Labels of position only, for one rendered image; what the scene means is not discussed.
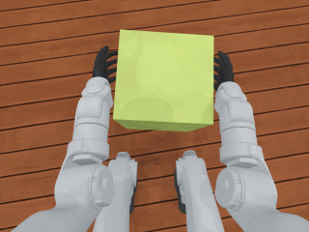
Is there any left robot upper arm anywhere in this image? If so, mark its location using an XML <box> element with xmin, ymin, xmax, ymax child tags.
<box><xmin>11</xmin><ymin>163</ymin><xmax>115</xmax><ymax>232</ymax></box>

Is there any right robot upper arm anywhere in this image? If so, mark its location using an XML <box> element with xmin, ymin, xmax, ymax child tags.
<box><xmin>214</xmin><ymin>166</ymin><xmax>309</xmax><ymax>232</ymax></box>

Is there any robot right shin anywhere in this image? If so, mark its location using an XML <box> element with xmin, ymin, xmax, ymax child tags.
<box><xmin>179</xmin><ymin>150</ymin><xmax>207</xmax><ymax>204</ymax></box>

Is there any robot right forearm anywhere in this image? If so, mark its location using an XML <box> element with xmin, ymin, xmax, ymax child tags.
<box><xmin>213</xmin><ymin>81</ymin><xmax>277</xmax><ymax>193</ymax></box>

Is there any carton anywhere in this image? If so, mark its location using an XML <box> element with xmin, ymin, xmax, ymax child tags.
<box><xmin>113</xmin><ymin>29</ymin><xmax>214</xmax><ymax>132</ymax></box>

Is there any left robot hand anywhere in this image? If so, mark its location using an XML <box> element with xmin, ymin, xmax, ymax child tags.
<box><xmin>92</xmin><ymin>45</ymin><xmax>119</xmax><ymax>84</ymax></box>

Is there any left robot foot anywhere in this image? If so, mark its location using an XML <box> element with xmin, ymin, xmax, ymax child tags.
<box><xmin>129</xmin><ymin>175</ymin><xmax>137</xmax><ymax>214</ymax></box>

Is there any right robot hand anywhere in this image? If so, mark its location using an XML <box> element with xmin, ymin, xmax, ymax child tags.
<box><xmin>213</xmin><ymin>50</ymin><xmax>235</xmax><ymax>92</ymax></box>

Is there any robot left forearm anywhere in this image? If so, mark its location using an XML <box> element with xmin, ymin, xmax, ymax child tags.
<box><xmin>54</xmin><ymin>76</ymin><xmax>114</xmax><ymax>200</ymax></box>

